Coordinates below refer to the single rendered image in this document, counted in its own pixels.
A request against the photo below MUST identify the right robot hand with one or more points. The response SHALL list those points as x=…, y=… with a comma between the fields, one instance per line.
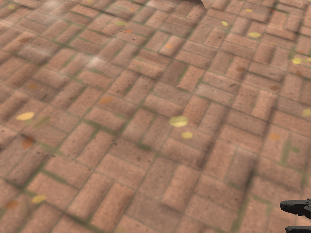
x=300, y=208

